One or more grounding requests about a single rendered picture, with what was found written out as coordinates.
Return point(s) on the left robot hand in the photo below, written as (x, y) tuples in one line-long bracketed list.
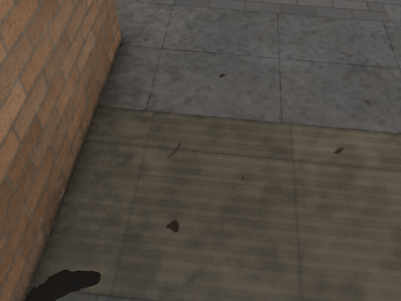
[(62, 283)]

